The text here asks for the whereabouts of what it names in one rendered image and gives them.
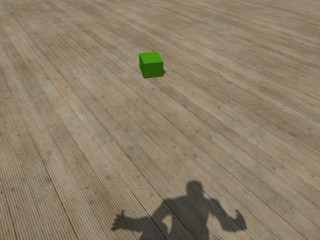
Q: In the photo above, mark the carton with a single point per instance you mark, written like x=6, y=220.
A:
x=151, y=65

